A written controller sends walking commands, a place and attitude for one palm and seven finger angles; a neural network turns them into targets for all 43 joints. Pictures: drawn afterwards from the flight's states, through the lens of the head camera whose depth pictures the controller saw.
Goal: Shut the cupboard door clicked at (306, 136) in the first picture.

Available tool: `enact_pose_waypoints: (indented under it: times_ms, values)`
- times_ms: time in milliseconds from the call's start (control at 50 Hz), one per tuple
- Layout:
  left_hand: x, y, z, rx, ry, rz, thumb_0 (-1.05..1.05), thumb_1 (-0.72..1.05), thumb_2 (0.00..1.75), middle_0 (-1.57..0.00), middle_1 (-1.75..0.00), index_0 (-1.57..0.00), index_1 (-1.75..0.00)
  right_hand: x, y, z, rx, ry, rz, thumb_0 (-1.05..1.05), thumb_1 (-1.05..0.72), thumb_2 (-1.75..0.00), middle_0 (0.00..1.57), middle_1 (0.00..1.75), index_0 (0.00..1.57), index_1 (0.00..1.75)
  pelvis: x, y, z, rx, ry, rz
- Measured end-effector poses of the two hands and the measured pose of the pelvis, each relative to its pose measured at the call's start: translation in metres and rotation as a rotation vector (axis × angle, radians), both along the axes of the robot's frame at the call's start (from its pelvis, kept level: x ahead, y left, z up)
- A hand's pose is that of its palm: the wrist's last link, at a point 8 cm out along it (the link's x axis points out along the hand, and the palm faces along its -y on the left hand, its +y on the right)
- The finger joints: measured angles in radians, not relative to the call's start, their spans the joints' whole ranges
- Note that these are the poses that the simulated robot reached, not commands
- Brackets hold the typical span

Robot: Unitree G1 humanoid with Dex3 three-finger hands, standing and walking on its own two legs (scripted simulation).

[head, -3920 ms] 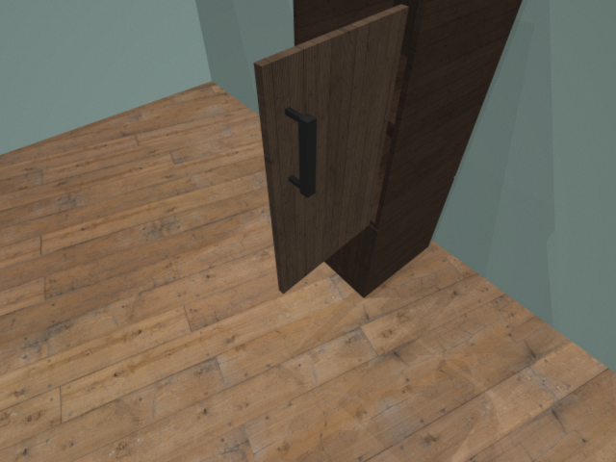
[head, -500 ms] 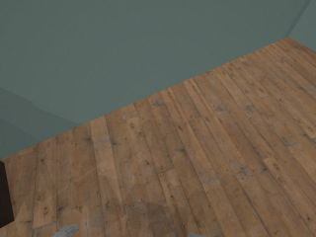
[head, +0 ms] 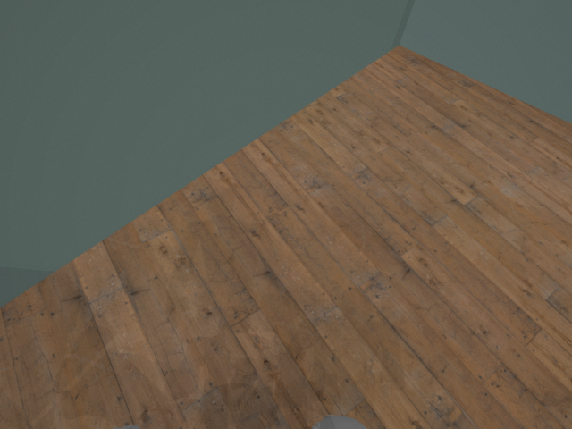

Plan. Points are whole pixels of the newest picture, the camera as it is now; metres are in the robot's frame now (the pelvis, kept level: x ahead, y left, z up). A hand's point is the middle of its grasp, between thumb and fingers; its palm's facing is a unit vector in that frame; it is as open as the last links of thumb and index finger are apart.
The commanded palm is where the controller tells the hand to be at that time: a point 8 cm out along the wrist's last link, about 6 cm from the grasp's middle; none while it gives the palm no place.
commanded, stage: walk around to get in front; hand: left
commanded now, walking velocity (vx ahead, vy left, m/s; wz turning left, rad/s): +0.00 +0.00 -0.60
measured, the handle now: out of the picture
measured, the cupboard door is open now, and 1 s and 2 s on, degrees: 94 94 94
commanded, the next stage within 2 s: walk to a spot facing it in 1.48 s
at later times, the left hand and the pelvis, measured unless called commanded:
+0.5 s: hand (201, 412) +0.16 +0.13 -0.16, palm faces -0.26 -0.95 -0.20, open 7.4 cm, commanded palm none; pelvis +0.09 -0.04 +0.01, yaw -18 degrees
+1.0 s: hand (337, 232) +0.52 -0.09 -0.15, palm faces -0.62 -0.75 -0.24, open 7.4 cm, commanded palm none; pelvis +0.27 -0.15 -0.02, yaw -34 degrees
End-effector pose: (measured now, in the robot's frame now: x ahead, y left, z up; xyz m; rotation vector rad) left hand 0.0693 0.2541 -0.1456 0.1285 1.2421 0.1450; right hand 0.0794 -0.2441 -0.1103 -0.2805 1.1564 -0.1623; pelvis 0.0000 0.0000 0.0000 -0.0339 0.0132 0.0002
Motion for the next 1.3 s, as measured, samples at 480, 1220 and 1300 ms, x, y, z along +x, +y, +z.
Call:
enact_pose_waypoints:
  times_ms: [480,1220,1300]
  values:
    - [0.098,-0.072,0.016,0.04,0.073,-0.284,0.0,0.91,0.89,-0.2,-0.3,-0.2,-0.3,0.01,-0.075,-0.006,0.054,-0.004,-0.306,0.01,-0.91,-0.9,0.2,0.3,0.2,0.3,0.079,-0.046,0.006,0.047,0.007,-0.296]
    - [0.476,-0.339,0.021,0.0,-0.105,-0.678,-0.02,0.95,0.89,-0.21,-0.3,-0.21,-0.3,0.121,-0.173,-0.021,0.153,0.11,-0.761,0.01,-0.91,-0.9,0.2,0.3,0.2,0.3,0.338,-0.223,0.006,0.031,-0.016,-0.632]
    - [0.485,-0.328,0.015,0.026,-0.028,-0.652,-0.03,0.96,0.89,-0.21,-0.3,-0.21,-0.3,0.196,-0.218,-0.015,0.123,-0.002,-0.705,0.01,-0.91,-0.9,0.2,0.3,0.2,0.3,0.373,-0.243,0.006,0.019,-0.014,-0.645]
